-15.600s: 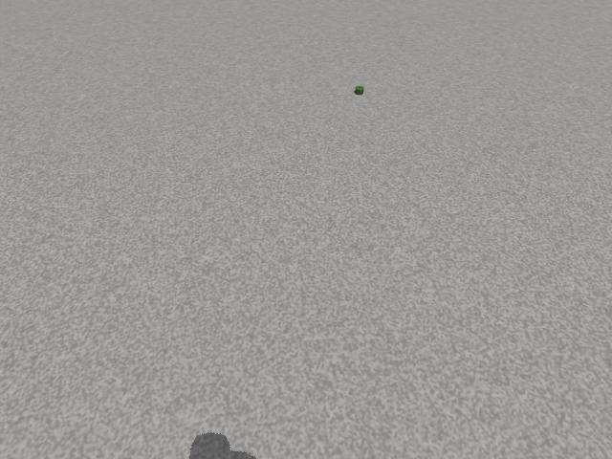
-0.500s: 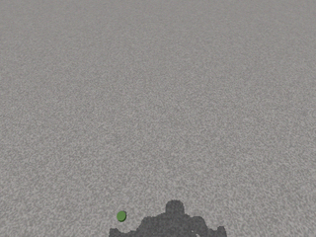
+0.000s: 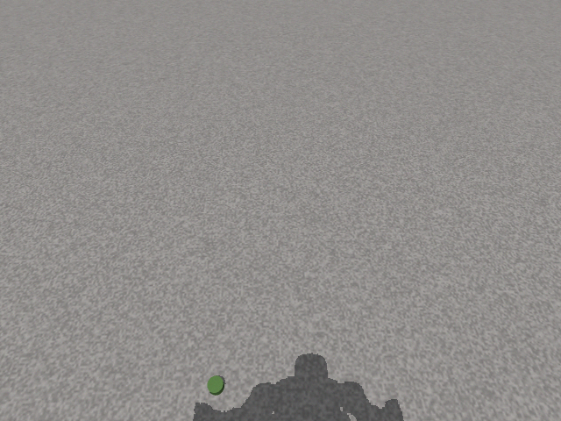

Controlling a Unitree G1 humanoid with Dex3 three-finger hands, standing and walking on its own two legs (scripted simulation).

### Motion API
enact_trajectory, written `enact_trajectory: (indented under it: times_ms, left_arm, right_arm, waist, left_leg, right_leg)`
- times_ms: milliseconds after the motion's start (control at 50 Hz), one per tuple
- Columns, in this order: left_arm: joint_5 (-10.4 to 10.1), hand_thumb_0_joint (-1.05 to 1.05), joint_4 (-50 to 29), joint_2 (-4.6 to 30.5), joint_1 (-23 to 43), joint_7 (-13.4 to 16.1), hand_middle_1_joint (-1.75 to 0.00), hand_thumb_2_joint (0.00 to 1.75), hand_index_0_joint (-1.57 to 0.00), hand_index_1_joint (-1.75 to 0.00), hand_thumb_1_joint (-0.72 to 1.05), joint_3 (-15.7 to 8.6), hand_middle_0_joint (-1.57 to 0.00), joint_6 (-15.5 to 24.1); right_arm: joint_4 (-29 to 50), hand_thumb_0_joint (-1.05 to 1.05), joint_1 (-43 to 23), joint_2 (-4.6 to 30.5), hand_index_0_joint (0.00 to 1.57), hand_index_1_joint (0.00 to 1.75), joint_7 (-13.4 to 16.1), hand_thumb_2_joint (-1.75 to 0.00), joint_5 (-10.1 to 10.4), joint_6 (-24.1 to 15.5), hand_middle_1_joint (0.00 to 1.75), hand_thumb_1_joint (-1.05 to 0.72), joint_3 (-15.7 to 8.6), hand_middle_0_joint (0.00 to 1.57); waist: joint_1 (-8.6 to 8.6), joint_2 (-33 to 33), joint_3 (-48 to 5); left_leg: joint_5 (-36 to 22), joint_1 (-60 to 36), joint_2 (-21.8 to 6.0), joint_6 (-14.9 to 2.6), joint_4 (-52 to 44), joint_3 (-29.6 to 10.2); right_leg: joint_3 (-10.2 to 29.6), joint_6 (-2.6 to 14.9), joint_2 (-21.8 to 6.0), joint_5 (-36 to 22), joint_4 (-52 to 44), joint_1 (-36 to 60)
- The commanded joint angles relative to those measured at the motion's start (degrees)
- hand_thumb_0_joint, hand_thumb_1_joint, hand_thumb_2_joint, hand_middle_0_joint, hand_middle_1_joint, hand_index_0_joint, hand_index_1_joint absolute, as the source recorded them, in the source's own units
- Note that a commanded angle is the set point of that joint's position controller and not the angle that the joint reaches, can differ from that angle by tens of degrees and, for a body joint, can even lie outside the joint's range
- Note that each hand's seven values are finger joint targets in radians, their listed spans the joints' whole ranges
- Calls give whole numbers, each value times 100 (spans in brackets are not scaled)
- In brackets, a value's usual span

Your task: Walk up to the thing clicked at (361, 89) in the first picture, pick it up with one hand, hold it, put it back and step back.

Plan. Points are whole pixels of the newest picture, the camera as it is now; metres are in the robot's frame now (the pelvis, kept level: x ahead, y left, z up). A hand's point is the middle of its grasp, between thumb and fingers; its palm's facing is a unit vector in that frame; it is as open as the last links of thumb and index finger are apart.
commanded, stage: stand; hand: left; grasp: from above
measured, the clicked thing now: (215, 385) +0.36 +0.22 -0.77
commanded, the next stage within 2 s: rise first in 0.02 s
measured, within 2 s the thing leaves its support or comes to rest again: neither
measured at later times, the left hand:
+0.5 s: hand out of the picture +0.13 +0.25 -0.19, palm faces -0.11 -0.91 -0.39, open 11.4 cm
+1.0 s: hand out of the picture +0.15 +0.28 -0.35, palm faces -0.40 -0.65 -0.64, open 13.5 cm
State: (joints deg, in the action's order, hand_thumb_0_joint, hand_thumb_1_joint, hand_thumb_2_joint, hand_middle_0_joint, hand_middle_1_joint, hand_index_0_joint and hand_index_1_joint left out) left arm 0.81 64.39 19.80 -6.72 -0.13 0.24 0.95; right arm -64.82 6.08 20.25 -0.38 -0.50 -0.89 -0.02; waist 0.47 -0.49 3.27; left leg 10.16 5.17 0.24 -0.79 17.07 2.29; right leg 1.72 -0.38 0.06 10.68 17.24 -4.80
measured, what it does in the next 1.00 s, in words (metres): lowers itself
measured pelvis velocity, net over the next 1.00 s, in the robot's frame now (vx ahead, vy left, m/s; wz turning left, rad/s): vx -0.05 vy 0.00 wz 0.03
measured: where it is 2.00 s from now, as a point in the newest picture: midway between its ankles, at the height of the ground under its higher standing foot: outside the picture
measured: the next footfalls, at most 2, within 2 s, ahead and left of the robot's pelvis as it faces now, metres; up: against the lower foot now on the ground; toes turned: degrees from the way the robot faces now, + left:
none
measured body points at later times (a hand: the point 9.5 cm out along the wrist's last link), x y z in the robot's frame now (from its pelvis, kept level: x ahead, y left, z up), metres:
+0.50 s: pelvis -0.02 +0.00 -0.04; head +0.05 +0.01 +0.40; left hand +0.14 +0.30 -0.16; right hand +0.10 -0.26 -0.16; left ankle -0.01 +0.11 -0.75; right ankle -0.01 -0.12 -0.75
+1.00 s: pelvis -0.05 +0.00 -0.21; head +0.11 +0.02 +0.21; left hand +0.17 +0.31 -0.32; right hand +0.17 -0.25 -0.31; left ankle -0.01 +0.11 -0.75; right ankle -0.01 -0.12 -0.75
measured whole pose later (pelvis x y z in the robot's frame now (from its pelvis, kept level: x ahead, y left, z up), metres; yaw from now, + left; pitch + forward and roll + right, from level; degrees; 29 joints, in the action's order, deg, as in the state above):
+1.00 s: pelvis -0.05 +0.00 -0.21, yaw +2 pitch +30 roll -2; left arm 32.1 38.7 23.6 1.7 3.0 -6.1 4.0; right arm -33.2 4.5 16.3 -1.1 0.0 -9.4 -2.5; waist 1.3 -0.3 -10.9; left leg 36.6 85.1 0.2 -0.8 91.9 -0.9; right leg -1.7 0.1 -0.2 38.3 91.3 -82.6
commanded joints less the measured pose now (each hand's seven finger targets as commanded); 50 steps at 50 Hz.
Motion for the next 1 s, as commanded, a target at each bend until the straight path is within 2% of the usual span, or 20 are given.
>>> enact_trajectory:
  times_ms: [0, 100, 120, 140, 160, 180, 200, 220, 260, 280, 320, 360, 440, 580, 640, 700, 780, 800, 880, 980]
  left_arm:
    - [-22, 0, -327, 1256, 179, 101, -30, 90, -20, -30, 90, -215, -20, 96]
    - [-21, 0, -310, 1247, 137, 99, -32, 95, -22, -35, 82, -221, -25, 100]
    - [-306, 0, -2321, 261, 2147, 190, -40, 91, -20, -43, 74, -256, -24, 624]
    - [-291, 0, -2095, 669, 3208, 231, -48, 90, -19, -51, 66, -405, -22, 602]
    - [-179, 0, -616, 879, 1766, 230, -56, 89, -19, -59, 58, -588, -22, 305]
    - [-99, 0, -294, 951, 1300, 147, -62, 89, -21, -65, 50, -708, -24, 194]
    - [41, 0, -662, 1170, 1536, 89, -70, 88, -20, -73, 42, -785, -21, 208]
    - [180, 0, -1275, 1760, 1926, 62, -77, 91, -19, -79, 34, -1149, -21, 304]
    - [507, 0, -290, 1140, 235, -147, -89, 86, -22, -87, 18, -1044, -20, 112]
    - [613, 0, -390, 1056, 2, -206, -91, 85, -23, -89, 10, -1042, -21, 63]
    - [832, 0, -1310, 1423, 578, -176, -92, 87, -22, -92, -6, -1244, -21, 3]
    - [981, 0, -1148, 912, 297, -147, -94, 85, -22, -93, -22, -927, -22, -279]
    - [1146, 0, -1611, 867, 492, -26, -96, 89, -20, -97, -48, -909, -22, -536]
    - [1500, 0, -3103, 908, 196, 81, -97, 89, -21, -97, -47, -1103, -21, -265]
    - [1721, 0, -3620, 1094, -165, 130, -95, 90, -21, -97, -46, -1273, -22, -232]
    - [1866, 0, -4003, 976, -33, 130, -94, 91, -20, -97, -47, -1068, -23, -273]
    - [2292, 0, -3718, 1163, 640, 177, -94, 93, -18, -97, -49, -1078, -21, -136]
    - [2426, 0, -3618, 1219, 564, 189, -95, 91, -19, -97, -47, -1106, -21, -62]
    - [2943, 0, -3436, 1168, 882, 317, -98, 91, -18, -99, -45, -825, -19, 337]
    - [3551, 0, -2870, 1712, 1319, 700, -99, 95, -14, -100, -50, -1130, -16, 617]
  right_arm:
    - [352, 0, -160, 1191, 20, 30, 86, -90, -1, -104, 30, -90, -217, 20]
    - [368, 0, -173, 1218, 20, 30, 88, -90, -2, -97, 30, -88, -227, 20]
    - [1965, 0, 14, 243, 20, 30, 201, -90, 391, -384, 30, -91, 52, 20]
    - [1836, 0, 129, 481, 20, 30, 272, -90, 395, -408, 30, -90, -39, 20]
    - [1534, 0, 462, 537, 20, 30, 283, -90, 372, -328, 30, -88, -60, 20]
    - [1730, 0, 507, 590, 20, 30, 274, -89, 349, -254, 30, -86, -170, 20]
    - [1865, 0, 596, 590, 20, 30, 300, -89, 284, -265, 30, -85, -266, 20]
    - [1987, 0, 735, 613, 20, 30, 333, -90, 237, -307, 30, -88, -372, 20]
    - [2152, 0, 996, 516, 20, 30, 250, -90, 158, -326, 30, -90, -468, 20]
    - [2309, 0, 990, 518, 20, 30, 227, -90, 150, -318, 30, -88, -501, 20]
    - [2687, 0, 810, 511, 20, 30, 227, -90, 170, -328, 30, -89, -559, 20]
    - [2939, 0, 690, 434, 20, 30, 193, -89, 187, -292, 30, -87, -509, 20]
    - [3323, 0, 556, 417, 20, 30, 130, -90, 205, -386, 30, -91, -520, 20]
    - [3686, 0, 670, 276, 20, 30, 100, -90, 130, -674, 30, -90, -560, 20]
    - [3774, 0, 602, 310, 20, 30, 135, -90, 100, -732, 30, -88, -600, 20]
    - [3810, 0, 521, 304, 20, 30, 144, -90, 92, -784, 30, -88, -578, 20]
    - [3778, 0, 372, 386, 20, 30, 159, -90, 71, -904, 30, -88, -582, 20]
    - [3759, 0, 361, 399, 20, 30, 146, -89, 58, -930, 30, -87, -592, 20]
    - [3709, 0, 332, 479, 20, 30, 61, -89, 71, -1012, 30, -87, -637, 20]
    - [3510, 0, 275, 598, 20, 30, -86, -90, 80, -993, 30, -89, -668, 20]
  waist:
    - [-15, 79, -501]
    - [-34, 71, -515]
    - [631, 77, 4]
    - [436, 323, -312]
    - [363, 334, -170]
    - [178, 298, -215]
    - [155, 243, -741]
    - [51, -24, -1592]
    - [-20, 168, -1770]
    - [-161, 121, -1847]
    - [-288, -260, -2291]
    - [-178, -196, -1790]
    - [-86, 68, -1371]
    - [16, -201, -2320]
    - [-50, -474, -2538]
    - [140, -505, -2620]
    - [280, -349, -2630]
    - [176, -360, -2760]
    - [230, -338, -3417]
    - [26, -505, -4034]
  left_leg:
    - [-1006, -254, -829, -72, -179, -651]
    - [-948, -279, -833, -91, -165, -656]
    - [-199, 774, -51, -35, 292, -39]
    - [-4, 730, -52, -50, 416, -93]
    - [149, 906, 22, -57, 530, -63]
    - [2, 1188, -14, -53, 817, -1]
    - [-174, 1194, 9, -60, 1016, -34]
    - [-477, 1038, 36, -48, 1229, -37]
    - [-924, 1501, 83, -22, 1744, -103]
    - [-1029, 1619, 118, -5, 1855, -101]
    - [-1162, 1542, 125, 54, 1935, -125]
    - [-786, 1916, 116, 56, 2032, -144]
    - [156, 2664, -10, 52, 2452, -254]
    - [223, 3366, -17, 22, 3698, -243]
    - [157, 3530, -58, 60, 4017, -327]
    - [413, 3882, -99, 53, 4380, -447]
    - [1044, 4905, -96, 24, 5127, -534]
    - [1028, 5048, -69, 24, 5338, -495]
    - [840, 5579, -17, 5, 6126, -527]
    - [347, 6240, 24, 18, 7073, -561]
  right_leg:
    - [487, 161, -757, -1180, -168, -78]
    - [495, 165, -761, -1103, -193, -93]
    - [-130, 85, 48, -565, 275, -1438]
    - [-174, 72, 43, -273, 334, -1163]
    - [-214, 126, 67, -40, 386, -1256]
    - [-237, 135, 64, -98, 628, -1400]
    - [-227, 151, 51, -252, 849, -1407]
    - [-167, 145, -1, -622, 1114, -1190]
    - [-200, 153, -9, -1094, 1612, -1266]
    - [-211, 175, 9, -1165, 1748, -1324]
    - [-221, 201, 37, -1079, 1833, -1283]
    - [-251, 205, 71, -659, 1884, -1750]
    - [-353, 215, 161, 371, 2332, -2691]
    - [-300, 212, 127, 448, 3651, -3680]
    - [-335, 226, 122, 517, 4114, -4230]
    - [-345, 225, 111, 732, 4545, -4859]
    - [-347, 204, 96, 1199, 5269, -5906]
    - [-339, 206, 78, 1209, 5466, -6038]
    - [-346, 214, 81, 1093, 6213, -6729]
    - [-383, 238, 81, 808, 7217, -7576]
